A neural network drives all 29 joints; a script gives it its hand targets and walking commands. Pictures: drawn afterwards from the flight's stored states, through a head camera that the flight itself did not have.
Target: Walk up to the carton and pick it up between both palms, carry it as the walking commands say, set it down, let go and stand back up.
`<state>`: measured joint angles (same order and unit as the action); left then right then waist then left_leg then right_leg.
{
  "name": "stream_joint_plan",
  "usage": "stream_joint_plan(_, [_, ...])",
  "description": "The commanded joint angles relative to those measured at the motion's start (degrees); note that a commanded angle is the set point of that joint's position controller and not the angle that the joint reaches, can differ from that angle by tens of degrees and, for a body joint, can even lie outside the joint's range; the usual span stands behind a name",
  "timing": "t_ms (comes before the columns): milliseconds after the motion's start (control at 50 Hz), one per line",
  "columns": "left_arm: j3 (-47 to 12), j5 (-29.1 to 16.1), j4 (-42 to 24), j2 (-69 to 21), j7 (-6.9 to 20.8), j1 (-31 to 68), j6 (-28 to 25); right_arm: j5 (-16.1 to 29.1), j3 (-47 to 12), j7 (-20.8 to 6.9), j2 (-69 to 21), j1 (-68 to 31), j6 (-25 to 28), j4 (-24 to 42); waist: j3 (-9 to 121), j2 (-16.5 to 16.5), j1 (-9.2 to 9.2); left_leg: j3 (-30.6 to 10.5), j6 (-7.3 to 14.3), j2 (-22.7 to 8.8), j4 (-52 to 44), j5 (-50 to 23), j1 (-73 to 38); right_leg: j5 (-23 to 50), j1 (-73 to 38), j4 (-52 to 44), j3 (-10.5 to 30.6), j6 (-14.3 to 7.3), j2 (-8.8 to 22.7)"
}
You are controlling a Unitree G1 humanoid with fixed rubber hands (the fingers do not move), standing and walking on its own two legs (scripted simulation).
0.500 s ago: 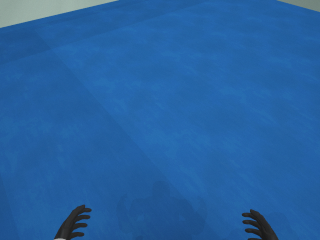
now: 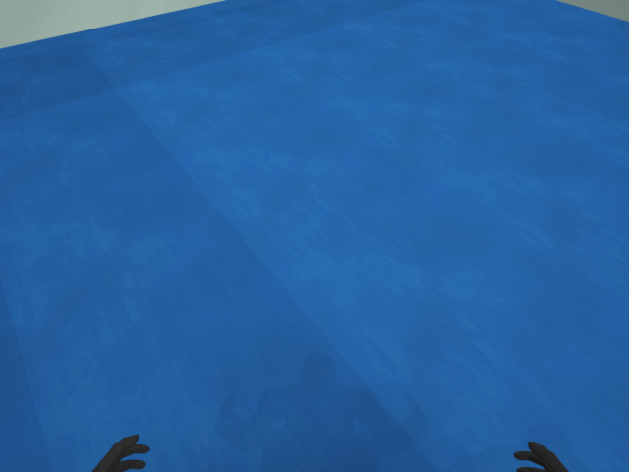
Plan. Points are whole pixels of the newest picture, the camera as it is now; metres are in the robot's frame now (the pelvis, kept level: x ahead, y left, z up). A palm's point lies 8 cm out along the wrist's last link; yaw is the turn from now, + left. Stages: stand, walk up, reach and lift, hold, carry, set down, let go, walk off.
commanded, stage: stand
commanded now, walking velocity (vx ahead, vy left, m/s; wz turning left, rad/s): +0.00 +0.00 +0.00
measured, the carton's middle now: out of the picture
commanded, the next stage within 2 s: walk up in 1.36 s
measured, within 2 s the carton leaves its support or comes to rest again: neither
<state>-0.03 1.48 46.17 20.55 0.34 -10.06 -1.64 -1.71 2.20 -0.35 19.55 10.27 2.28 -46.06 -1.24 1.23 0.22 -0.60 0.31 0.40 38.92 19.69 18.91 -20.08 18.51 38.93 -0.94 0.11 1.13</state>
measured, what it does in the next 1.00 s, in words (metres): stands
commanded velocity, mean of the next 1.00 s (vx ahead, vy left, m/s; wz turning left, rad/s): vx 0.00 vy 0.00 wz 0.00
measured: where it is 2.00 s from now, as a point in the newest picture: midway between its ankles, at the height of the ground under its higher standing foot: outside the picture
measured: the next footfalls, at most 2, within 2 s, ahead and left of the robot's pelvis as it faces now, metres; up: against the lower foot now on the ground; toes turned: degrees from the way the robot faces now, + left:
right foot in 1.90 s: +0.08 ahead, -0.25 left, +0.00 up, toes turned -27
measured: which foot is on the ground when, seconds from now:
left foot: down 0.00-1.00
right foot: down 0.00-1.00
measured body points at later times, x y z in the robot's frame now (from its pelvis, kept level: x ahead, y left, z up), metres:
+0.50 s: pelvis +0.00 +0.00 +0.02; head +0.01 +0.01 +0.47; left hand +0.11 +0.30 -0.10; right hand +0.10 -0.31 -0.10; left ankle +0.01 +0.12 -0.72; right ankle +0.01 -0.12 -0.72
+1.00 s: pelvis +0.00 -0.01 +0.03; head +0.00 -0.01 +0.47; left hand +0.10 +0.29 -0.10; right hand +0.09 -0.32 -0.10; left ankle +0.01 +0.12 -0.72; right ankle +0.01 -0.12 -0.72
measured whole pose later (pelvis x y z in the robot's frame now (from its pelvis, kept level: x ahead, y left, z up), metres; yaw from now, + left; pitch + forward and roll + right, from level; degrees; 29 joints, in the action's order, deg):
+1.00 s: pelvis +0.00 -0.01 +0.03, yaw +0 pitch -2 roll +0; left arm -1.7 0.7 61.4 21.2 0.0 -5.6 -1.4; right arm -1.0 1.1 -0.6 21.6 6.4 1.0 -62.6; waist -1.7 0.6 0.2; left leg -0.5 -0.7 -0.2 20.4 10.1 8.4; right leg -11.3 8.9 22.1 -0.9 -0.3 0.5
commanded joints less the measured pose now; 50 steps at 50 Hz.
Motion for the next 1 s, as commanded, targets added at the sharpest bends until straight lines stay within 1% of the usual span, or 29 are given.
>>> stream_joint_plan(0, [2.3,-0.4,-3.0,8.5,-0.8,4.1,-1.2,0.5,2.9,0.5,9.4,-3.8,1.0,2.6,3.9,-0.3,-0.46,-5.8,3.3,-5.4,-8.1,-8.7,-3.1,7.9,-1.3,-9.1,5.4,-4.3,5.1])
stream_joint_plan(40, [1.9,-0.4,-2.0,9.8,-0.6,4.0,-0.9,0.5,2.5,0.4,10.3,-3.1,1.2,1.0,3.0,0.0,-0.44,-4.5,2.6,-5.0,-9.1,-12.4,-4.3,8.4,-1.4,-9.2,5.4,-3.9,4.7])
stream_joint_plan(60, [2.1,-0.4,-1.0,10.0,-0.3,4.1,-0.9,0.5,2.4,0.8,11.4,-3.4,1.1,-0.1,2.6,-2.7,-0.58,-4.2,2.2,-5.0,-9.1,-12.5,-6.3,8.9,-0.1,-10.5,6.0,-3.9,4.9])
stream_joint_plan(100, [1.9,-0.4,0.1,9.7,-0.6,4.4,-0.9,0.4,2.3,0.7,10.4,-4.0,1.1,-0.5,3.7,1.5,-0.18,-4.8,2.2,-5.6,-9.6,-11.4,-5.7,9.0,-1.7,-10.4,4.6,-3.3,4.3])
stream_joint_plan(120, [2.1,-0.8,0.8,10.0,-0.5,3.3,-1.1,0.5,2.4,0.6,11.6,-2.7,0.7,-1.5,3.9,-3.1,-0.34,-5.6,2.7,-5.6,-11.0,-12.5,-5.2,8.7,-2.7,-10.0,4.9,-3.3,4.7])
stream_joint_plan(200, [2.0,-0.8,1.9,11.1,-0.7,4.4,-0.6,1.2,1.8,0.8,11.3,-3.9,0.6,-3.0,1.7,-0.2,-0.23,-6.2,2.7,-6.3,-13.5,-12.4,-5.8,9.6,-2.9,-11.9,5.9,-3.6,5.3])
stream_joint_plan(220, [1.4,-0.8,3.8,9.3,-0.6,4.1,-0.9,1.1,1.5,0.7,10.6,-3.8,0.8,-4.2,1.3,-4.5,0.03,-6.5,2.5,-6.9,-14.7,-13.4,-6.2,12.0,-4.0,-12.7,5.5,-3.3,4.8])
stream_joint_plan(240, [1.6,-0.7,3.8,9.2,-0.7,3.4,-1.1,0.6,1.8,0.5,11.6,-5.3,0.7,-4.0,1.7,-3.7,1.07,-6.9,2.8,-7.2,-15.2,-12.4,-5.9,10.2,-4.9,-12.7,5.4,-3.1,4.9])
stream_joint_plan(260, [1.4,-0.5,4.1,10.1,-0.8,4.9,-1.0,0.6,1.9,0.6,11.6,-5.3,0.4,-4.7,2.6,-0.2,0.11,-7.0,2.2,-6.9,-15.8,-12.9,-6.5,9.4,-5.9,-13.1,4.4,-3.2,4.6])
stream_joint_plan(280, [1.4,-0.4,5.1,9.6,-0.8,4.7,-0.8,1.0,2.1,0.5,11.7,-5.3,0.5,-5.1,3.6,-1.7,-0.86,-5.7,2.3,-6.4,-14.9,-12.9,-7.1,11.9,-5.8,-13.3,4.8,-2.8,5.1])
stream_joint_plan(300, [1.4,-0.7,4.9,10.6,-1.0,4.9,-0.9,0.8,1.4,0.3,11.6,-5.4,0.3,-5.4,1.6,-2.7,0.55,-6.6,2.4,-6.4,-16.2,-13.4,-6.1,11.7,-6.0,-14.0,6.3,-3.3,5.6])
stream_joint_plan(360, [0.9,-1.0,6.9,10.2,-0.8,4.5,-0.8,0.8,1.5,0.5,10.7,-4.7,0.4,-7.2,4.2,0.9,-0.20,-5.1,1.7,-6.2,-15.7,-12.7,-9.5,9.9,-6.4,-16.1,6.0,-2.7,5.9])
stream_joint_plan(420, [1.0,-1.0,7.3,11.2,-0.7,6.1,-0.7,1.2,1.0,0.4,10.9,-4.8,0.4,-8.2,4.1,-0.5,-0.50,-6.4,1.6,-6.5,-18.5,-14.7,-8.9,9.8,-8.0,-16.1,5.8,-2.9,5.8])
stream_joint_plan(460, [0.7,-1.0,7.5,9.6,-0.7,5.9,-0.6,1.0,1.0,0.6,11.3,-5.8,0.6,-9.7,2.6,-1.3,0.63,-6.2,1.5,-6.9,-19.4,-12.1,-9.3,9.8,-7.4,-17.2,6.3,-2.8,5.5])
stream_joint_plan(480, [0.9,-0.4,8.6,11.1,-0.4,7.3,-0.4,0.3,0.4,0.5,12.1,-4.7,0.6,-10.4,1.2,-2.9,-0.85,-5.3,1.4,-6.4,-18.9,-13.1,-9.1,9.1,-6.5,-18.3,6.0,-2.4,5.4])
stream_joint_plan(500, [0.4,-0.7,8.8,10.6,-0.5,5.3,-0.7,1.1,0.7,0.5,11.9,-5.3,0.6,-10.2,2.4,-0.8,-0.73,-6.3,1.4,-7.2,-18.5,-13.5,-11.0,9.8,-6.0,-18.3,5.6,-2.0,5.3])
stream_joint_plan(540, [1.1,-0.7,9.4,12.4,-0.6,6.5,-0.8,0.7,1.0,0.3,12.5,-5.5,0.0,-10.8,-0.4,-2.5,-0.16,-6.0,1.6,-6.7,-21.0,-12.5,-9.1,10.7,-6.7,-19.0,6.0,-2.0,5.9])
stream_joint_plan(560, [1.0,-0.8,9.8,11.4,-0.3,6.8,-0.8,1.0,0.5,0.5,11.6,-4.7,0.4,-10.6,3.1,-0.6,-1.11,-6.0,1.3,-7.1,-21.3,-13.6,-10.3,11.0,-8.4,-18.4,5.6,-2.0,5.8])
stream_joint_plan(580, [0.9,-0.7,10.0,11.0,-0.4,6.2,-0.6,1.2,0.8,0.6,12.7,-6.4,0.5,-10.6,3.3,1.4,-0.28,-6.2,1.2,-7.3,-20.4,-15.0,-9.4,12.8,-8.7,-18.3,5.1,-1.6,5.8])
stream_joint_plan(640, [0.2,-1.2,10.3,10.4,-0.6,6.6,-0.7,1.1,0.7,0.6,11.9,-6.0,0.3,-11.4,5.1,-1.9,0.02,-5.6,1.3,-7.0,-20.1,-16.6,-11.6,14.2,-10.0,-19.1,5.9,-2.3,6.4])
stream_joint_plan(700, [0.7,-0.9,11.0,10.9,-0.7,7.3,-0.8,0.9,0.0,0.8,11.0,-5.3,0.5,-12.7,3.5,0.2,-0.14,-4.5,1.0,-7.0,-20.1,-19.7,-12.4,17.2,-10.0,-18.6,5.3,-1.9,6.4])
stream_joint_plan(780, [0.0,-0.3,11.9,10.2,-0.8,6.5,-0.4,1.6,1.1,0.7,12.3,-6.8,-0.1,-12.9,2.0,-0.8,-0.53,-5.5,0.8,-7.0,-21.2,-14.6,-10.9,13.3,-8.6,-20.8,6.1,-2.2,6.7])
stream_joint_plan(800, [0.2,-0.4,11.9,10.0,-0.9,6.8,-0.5,1.0,1.2,0.7,12.5,-7.6,-0.1,-13.1,2.6,1.5,0.54,-4.7,0.5,-6.8,-21.4,-14.1,-11.9,12.1,-8.2,-21.3,6.2,-2.0,6.7])
stream_joint_plan(820, [0.9,-1.0,12.0,11.8,-0.8,6.4,-0.8,0.9,0.7,0.5,12.2,-4.0,-0.2,-14.1,1.4,2.4,-0.36,-4.4,0.6,-6.6,-21.4,-13.4,-10.9,10.9,-8.5,-20.7,6.4,-1.7,6.3])
stream_joint_plan(880, [0.8,-0.7,11.8,11.9,-0.9,6.7,-0.4,0.9,0.8,0.2,11.9,-6.3,-0.5,-13.8,2.2,-1.6,-0.35,-4.3,0.4,-6.9,-20.8,-12.5,-11.6,9.6,-7.2,-22.0,6.4,-2.2,6.6])
stream_joint_plan(920, [0.7,-0.9,12.6,11.8,-0.8,6.2,-0.7,0.6,0.6,0.0,11.7,-6.2,-0.5,-13.8,0.4,-1.1,0.25,-4.4,0.8,-6.9,-21.7,-11.9,-10.9,8.6,-7.8,-22.5,6.7,-2.0,6.5])
stream_joint_plan(940, [0.5,-0.7,13.0,11.5,-0.8,7.2,-0.6,0.4,0.7,0.1,11.6,-5.2,-0.4,-13.5,0.6,-1.3,-0.95,-4.7,0.8,-6.8,-22.3,-12.0,-10.2,7.4,-7.4,-22.5,6.8,-2.2,6.5])
stream_joint_plan(960, [0.9,-0.8,12.3,11.9,-0.8,7.8,-0.5,0.6,0.4,0.2,11.1,-5.1,-0.5,-14.1,0.1,2.7,-0.12,-4.5,0.6,-6.4,-22.4,-11.6,-10.5,6.1,-7.0,-22.6,5.8,-1.7,5.8])
stream_joint_plan(980, [0.4,-0.6,12.3,11.0,-0.9,7.8,-0.3,1.1,0.9,0.2,12.7,-5.2,-0.5,-14.1,1.7,1.0,-0.42,-4.9,0.7,-7.0,-21.6,-11.6,-12.3,6.2,-6.7,-23.1,6.7,-2.2,6.4])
